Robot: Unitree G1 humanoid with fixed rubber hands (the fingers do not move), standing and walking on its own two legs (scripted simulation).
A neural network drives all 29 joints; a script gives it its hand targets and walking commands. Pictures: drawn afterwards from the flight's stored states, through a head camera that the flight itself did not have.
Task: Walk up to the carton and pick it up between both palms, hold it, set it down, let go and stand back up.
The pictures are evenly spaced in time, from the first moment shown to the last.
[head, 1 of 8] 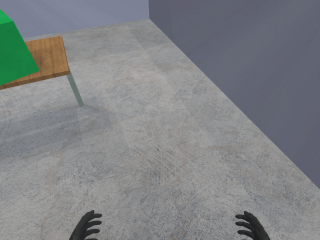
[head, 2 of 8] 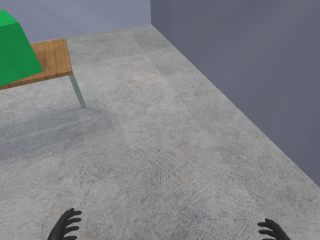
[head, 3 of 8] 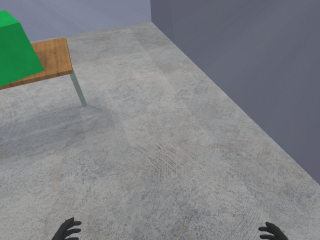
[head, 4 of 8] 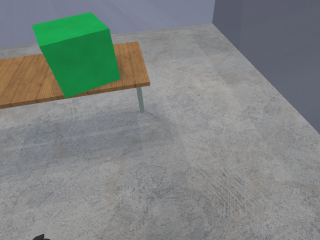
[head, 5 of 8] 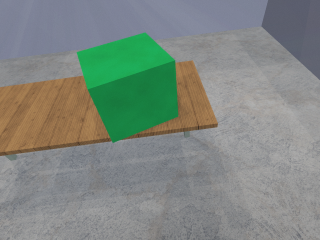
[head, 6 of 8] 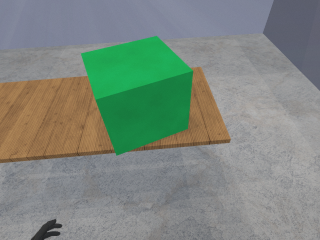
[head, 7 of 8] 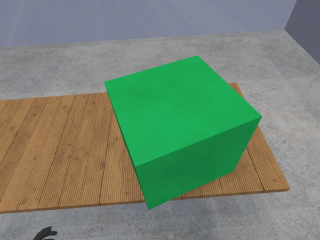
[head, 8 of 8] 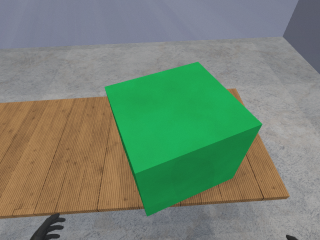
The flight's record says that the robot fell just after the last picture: no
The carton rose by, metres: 0.00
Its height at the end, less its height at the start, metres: +0.00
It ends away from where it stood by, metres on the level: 0.00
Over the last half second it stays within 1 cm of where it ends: yes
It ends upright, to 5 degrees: yes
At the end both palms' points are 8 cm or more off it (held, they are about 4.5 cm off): yes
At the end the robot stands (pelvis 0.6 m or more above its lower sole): yes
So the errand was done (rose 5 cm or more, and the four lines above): no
